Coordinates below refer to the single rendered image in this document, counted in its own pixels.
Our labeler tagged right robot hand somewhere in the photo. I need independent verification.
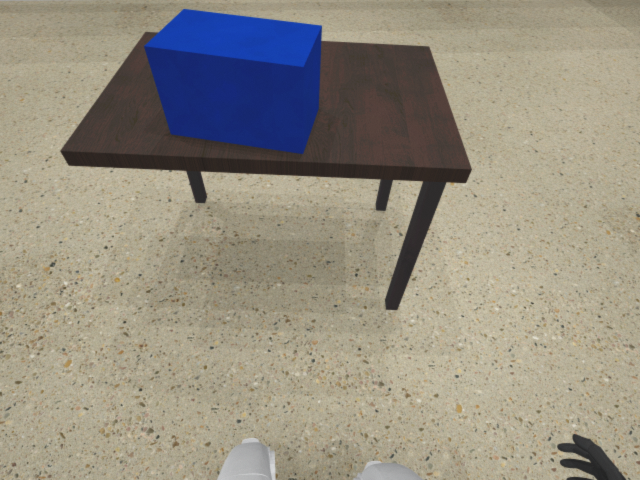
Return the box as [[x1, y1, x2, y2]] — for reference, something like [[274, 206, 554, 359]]
[[557, 434, 626, 480]]

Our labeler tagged carton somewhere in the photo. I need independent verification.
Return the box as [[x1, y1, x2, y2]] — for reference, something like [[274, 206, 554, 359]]
[[144, 9, 322, 154]]

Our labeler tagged table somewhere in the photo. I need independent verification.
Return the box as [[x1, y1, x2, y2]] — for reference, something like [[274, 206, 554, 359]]
[[60, 32, 472, 310]]

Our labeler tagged right robot shin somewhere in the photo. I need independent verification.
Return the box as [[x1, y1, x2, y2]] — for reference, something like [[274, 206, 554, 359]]
[[364, 461, 382, 470]]

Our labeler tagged left robot thigh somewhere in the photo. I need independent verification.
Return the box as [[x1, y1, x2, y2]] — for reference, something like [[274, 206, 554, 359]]
[[217, 442, 276, 480]]

